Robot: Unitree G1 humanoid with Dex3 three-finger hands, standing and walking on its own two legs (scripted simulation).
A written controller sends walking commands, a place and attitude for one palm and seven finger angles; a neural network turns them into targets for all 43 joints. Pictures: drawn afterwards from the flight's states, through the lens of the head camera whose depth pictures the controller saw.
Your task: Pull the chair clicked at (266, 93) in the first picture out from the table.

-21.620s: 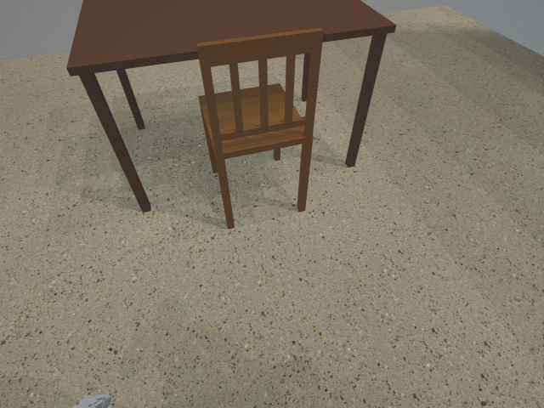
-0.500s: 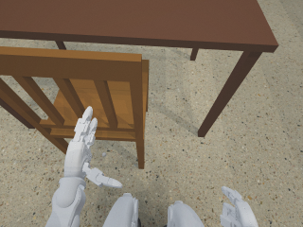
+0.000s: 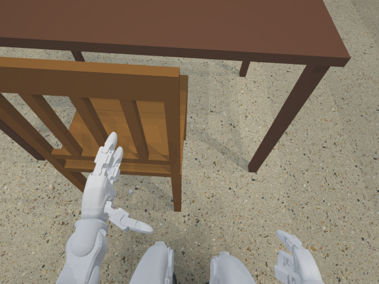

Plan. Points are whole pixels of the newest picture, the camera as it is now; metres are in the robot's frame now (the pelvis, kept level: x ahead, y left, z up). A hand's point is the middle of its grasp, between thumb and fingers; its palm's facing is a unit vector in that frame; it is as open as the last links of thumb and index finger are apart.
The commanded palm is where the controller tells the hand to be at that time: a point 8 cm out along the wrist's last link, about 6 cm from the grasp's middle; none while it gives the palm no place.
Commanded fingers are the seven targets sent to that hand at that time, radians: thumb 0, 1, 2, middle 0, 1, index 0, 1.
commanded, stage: push the fingers through the gap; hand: left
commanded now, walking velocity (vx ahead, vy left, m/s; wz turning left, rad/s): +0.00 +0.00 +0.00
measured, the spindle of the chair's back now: (97, 129) +0.44 +0.24 +0.01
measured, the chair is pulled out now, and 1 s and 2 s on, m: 0.00 0.00 0.00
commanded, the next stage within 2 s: hook a spindle and tug to test in 1.60 s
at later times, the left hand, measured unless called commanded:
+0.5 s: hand (135, 171) +0.33 +0.13 +0.02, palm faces -0.03 -1.00 -0.01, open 16.9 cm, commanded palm +0.32 +0.18 +0.03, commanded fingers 0.00 -0.50 0.30 -0.06 -0.08 -0.06 -0.08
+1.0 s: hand (138, 155) +0.37 +0.13 +0.02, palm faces -0.02 -1.00 -0.01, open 16.9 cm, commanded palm +0.36 +0.18 +0.03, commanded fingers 0.00 -0.50 0.30 -0.06 -0.08 -0.06 -0.08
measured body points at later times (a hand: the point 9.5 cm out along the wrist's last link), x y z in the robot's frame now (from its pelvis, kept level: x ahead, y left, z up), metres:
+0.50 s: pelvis +0.00 +0.00 +0.00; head +0.10 +0.01 +0.44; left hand +0.33 +0.18 +0.02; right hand +0.15 -0.24 -0.10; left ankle +0.04 +0.08 -0.62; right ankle +0.00 -0.09 -0.62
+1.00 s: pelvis -0.01 +0.01 +0.00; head +0.10 +0.02 +0.44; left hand +0.37 +0.18 +0.03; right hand +0.12 -0.24 -0.11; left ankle +0.04 +0.08 -0.62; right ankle +0.00 -0.09 -0.62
